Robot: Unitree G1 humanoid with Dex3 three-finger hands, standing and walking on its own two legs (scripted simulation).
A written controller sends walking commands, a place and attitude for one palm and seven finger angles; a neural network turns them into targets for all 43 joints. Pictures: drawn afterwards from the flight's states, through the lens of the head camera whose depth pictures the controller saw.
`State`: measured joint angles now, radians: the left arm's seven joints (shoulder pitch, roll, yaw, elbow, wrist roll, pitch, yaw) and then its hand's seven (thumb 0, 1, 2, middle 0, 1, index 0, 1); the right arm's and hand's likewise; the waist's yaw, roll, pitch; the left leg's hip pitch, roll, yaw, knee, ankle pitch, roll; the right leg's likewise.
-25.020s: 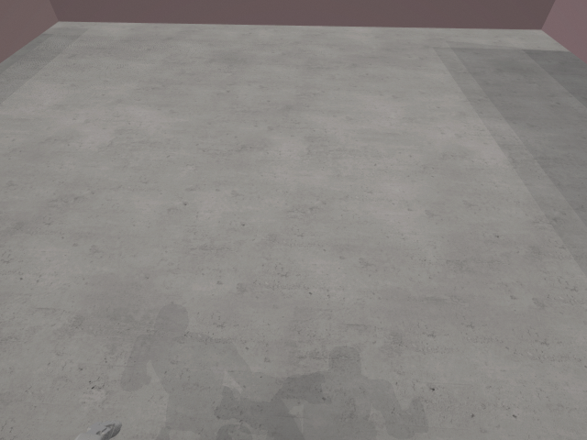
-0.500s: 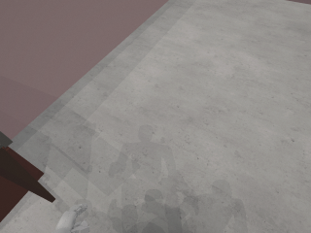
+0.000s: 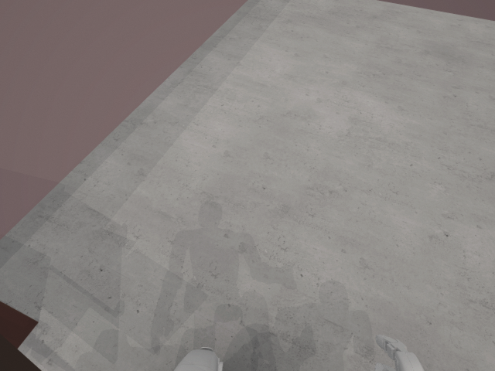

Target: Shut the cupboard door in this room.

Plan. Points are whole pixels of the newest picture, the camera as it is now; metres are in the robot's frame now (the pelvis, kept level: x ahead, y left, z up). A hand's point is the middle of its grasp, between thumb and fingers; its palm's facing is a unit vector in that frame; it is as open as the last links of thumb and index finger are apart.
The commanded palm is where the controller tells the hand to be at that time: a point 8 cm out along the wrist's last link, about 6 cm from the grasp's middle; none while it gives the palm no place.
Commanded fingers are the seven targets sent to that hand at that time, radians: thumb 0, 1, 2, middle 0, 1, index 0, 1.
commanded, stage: walk around to get in front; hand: left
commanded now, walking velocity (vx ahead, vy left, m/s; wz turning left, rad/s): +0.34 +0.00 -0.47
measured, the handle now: out of the picture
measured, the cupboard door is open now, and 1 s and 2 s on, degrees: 82 82 82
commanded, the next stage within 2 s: none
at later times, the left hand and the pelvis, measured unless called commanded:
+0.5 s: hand (210, 238) +0.40 +0.15 -0.16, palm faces -0.34 -0.92 -0.20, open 7.4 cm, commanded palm none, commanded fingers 0.00 0.90 0.90 -0.20 -0.30 -0.20 -0.30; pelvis +0.20 +0.01 -0.01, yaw -16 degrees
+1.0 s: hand (229, 214) +0.48 +0.12 -0.17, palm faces -0.27 -0.94 -0.22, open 7.3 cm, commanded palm none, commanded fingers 0.00 0.90 0.90 -0.20 -0.30 -0.20 -0.30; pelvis +0.42 -0.07 +0.00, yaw -20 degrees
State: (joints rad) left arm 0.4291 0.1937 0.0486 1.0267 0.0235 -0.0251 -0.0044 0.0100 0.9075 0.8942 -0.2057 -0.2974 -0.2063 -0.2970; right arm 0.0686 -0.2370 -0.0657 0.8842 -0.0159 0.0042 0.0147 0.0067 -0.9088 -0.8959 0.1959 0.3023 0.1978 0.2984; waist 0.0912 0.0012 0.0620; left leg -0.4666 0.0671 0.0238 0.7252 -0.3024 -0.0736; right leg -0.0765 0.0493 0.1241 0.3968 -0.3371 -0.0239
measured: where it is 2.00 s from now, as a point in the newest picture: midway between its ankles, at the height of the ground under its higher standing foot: (319, 229)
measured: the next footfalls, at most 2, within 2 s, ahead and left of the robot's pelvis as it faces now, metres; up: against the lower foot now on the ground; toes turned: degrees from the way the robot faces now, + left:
left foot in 0.04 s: +0.12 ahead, +0.14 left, +0.00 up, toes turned +1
right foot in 0.56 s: +0.34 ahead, -0.13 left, +0.00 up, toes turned -26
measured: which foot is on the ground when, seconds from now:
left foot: up 0.00-0.02, down 0.04-0.58, up 0.60-1.00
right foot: down 0.00-0.06, up 0.08-0.54, down 0.56-1.00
